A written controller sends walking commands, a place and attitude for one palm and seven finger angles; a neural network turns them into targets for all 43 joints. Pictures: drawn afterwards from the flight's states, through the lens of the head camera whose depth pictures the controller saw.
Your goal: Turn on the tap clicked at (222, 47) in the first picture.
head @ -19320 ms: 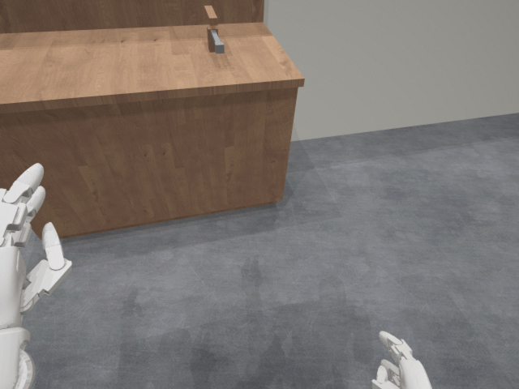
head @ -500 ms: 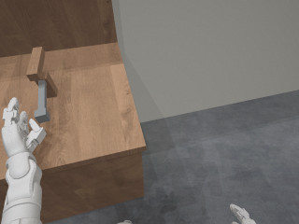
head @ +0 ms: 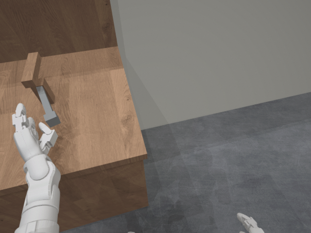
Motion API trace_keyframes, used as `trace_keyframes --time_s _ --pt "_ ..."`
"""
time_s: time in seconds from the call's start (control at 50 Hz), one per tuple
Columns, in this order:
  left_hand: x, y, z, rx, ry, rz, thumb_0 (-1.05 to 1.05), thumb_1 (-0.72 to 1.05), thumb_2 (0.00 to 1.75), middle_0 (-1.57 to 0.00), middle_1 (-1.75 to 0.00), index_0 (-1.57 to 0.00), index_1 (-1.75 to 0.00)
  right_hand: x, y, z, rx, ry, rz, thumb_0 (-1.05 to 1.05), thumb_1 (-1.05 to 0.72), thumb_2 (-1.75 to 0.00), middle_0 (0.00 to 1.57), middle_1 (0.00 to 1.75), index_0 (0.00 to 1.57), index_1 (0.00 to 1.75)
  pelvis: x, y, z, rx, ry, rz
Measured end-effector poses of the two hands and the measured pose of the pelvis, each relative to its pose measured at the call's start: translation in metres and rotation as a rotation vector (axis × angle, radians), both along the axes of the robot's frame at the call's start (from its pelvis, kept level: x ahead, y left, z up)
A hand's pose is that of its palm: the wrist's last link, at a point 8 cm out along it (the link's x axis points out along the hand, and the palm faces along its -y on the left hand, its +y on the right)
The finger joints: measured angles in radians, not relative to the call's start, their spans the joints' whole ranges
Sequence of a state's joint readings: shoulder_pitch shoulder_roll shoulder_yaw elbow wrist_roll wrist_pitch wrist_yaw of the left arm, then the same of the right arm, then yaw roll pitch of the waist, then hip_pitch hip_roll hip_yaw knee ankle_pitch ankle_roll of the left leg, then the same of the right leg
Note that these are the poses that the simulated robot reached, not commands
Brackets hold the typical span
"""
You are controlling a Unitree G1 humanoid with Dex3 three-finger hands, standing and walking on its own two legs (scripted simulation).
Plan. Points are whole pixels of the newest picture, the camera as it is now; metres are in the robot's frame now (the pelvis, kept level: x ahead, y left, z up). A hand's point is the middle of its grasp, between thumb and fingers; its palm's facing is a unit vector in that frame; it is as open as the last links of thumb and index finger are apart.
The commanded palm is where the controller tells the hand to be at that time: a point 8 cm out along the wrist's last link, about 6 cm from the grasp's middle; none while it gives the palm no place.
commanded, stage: push the lever round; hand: left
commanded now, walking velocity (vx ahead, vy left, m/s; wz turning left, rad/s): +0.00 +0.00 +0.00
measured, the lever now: (52, 119) +0.38 +0.29 +0.08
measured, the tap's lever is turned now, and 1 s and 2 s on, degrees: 18 45 72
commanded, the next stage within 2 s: none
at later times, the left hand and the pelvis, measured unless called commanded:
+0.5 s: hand (70, 124) +0.37 +0.25 +0.07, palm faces +0.69 -0.72 -0.07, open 7.7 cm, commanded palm +0.32 +0.26 +0.07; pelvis +0.00 +0.01 +0.00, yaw +0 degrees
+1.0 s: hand (87, 115) +0.40 +0.21 +0.07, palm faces +0.76 -0.64 -0.09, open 7.7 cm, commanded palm +0.36 +0.22 +0.07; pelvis +0.00 +0.01 +0.00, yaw +1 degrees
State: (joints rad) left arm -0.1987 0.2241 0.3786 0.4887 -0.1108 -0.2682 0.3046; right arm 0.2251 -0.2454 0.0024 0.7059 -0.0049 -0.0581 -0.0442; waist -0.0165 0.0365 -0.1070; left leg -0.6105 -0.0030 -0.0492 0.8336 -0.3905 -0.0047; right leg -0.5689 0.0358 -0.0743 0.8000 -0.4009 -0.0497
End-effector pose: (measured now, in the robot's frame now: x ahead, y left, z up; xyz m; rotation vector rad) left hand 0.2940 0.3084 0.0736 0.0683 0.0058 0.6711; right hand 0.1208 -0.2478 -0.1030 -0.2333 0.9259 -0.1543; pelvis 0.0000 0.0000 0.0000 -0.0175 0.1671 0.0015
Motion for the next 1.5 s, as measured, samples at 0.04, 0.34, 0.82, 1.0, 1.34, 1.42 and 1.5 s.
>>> trace_keyframes --time_s 0.04,0.34,0.82,1.0,1.34,1.42,1.5 --pt "0.002 -0.003 0.000 -0.001 0.000 0.009 0.02 0.91 0.91 -0.15 -0.15 -0.15 -0.15 0.001 0.001 0.000 0.001 0.003 0.001 0.01 -0.91 -0.90 0.20 0.30 0.20 0.30 0.001 0.001 0.000 0.000 0.001 0.000" --pt "0.016 -0.023 -0.002 -0.010 0.008 0.066 0.01 0.92 0.91 -0.15 -0.15 -0.15 -0.15 0.009 0.012 0.000 0.011 0.016 0.007 0.01 -0.91 -0.90 0.20 0.30 0.20 0.30 0.005 0.007 0.000 -0.002 0.001 0.001" --pt "0.040 -0.067 0.001 -0.021 0.039 0.165 0.02 0.94 0.91 -0.15 -0.15 -0.15 -0.15 0.004 0.023 -0.006 0.032 0.068 0.019 0.01 -0.91 -0.90 0.20 0.30 0.20 0.30 0.000 0.010 -0.001 -0.006 0.001 0.007" --pt "0.055 -0.080 0.002 -0.019 0.054 0.203 0.01 0.93 0.91 -0.15 -0.15 -0.15 -0.15 -0.004 0.018 -0.012 0.029 0.099 0.020 0.01 -0.91 -0.90 0.20 0.30 0.20 0.30 -0.003 0.006 -0.003 -0.007 0.018 0.012" --pt "0.084 -0.099 0.002 -0.038 0.084 0.271 0.00 0.93 0.92 -0.15 -0.15 -0.15 -0.15 -0.033 0.006 -0.025 0.053 0.202 -0.013 0.01 -0.91 -0.90 0.20 0.30 0.20 0.30 0.004 -0.002 -0.006 0.000 0.059 0.006" --pt "0.085 -0.100 0.001 -0.042 0.094 0.287 0.00 0.93 0.91 -0.15 -0.15 -0.15 -0.15 -0.037 0.004 -0.026 0.057 0.216 -0.014 0.01 -0.91 -0.90 0.20 0.30 0.20 0.30 0.006 -0.004 -0.006 0.001 0.060 0.007" --pt "0.088 -0.102 0.001 -0.047 0.096 0.300 0.01 0.93 0.91 -0.15 -0.15 -0.15 -0.15 -0.039 0.002 -0.026 0.056 0.224 -0.008 0.01 -0.91 -0.90 0.20 0.30 0.20 0.30 0.006 -0.006 -0.006 0.000 0.063 0.011"
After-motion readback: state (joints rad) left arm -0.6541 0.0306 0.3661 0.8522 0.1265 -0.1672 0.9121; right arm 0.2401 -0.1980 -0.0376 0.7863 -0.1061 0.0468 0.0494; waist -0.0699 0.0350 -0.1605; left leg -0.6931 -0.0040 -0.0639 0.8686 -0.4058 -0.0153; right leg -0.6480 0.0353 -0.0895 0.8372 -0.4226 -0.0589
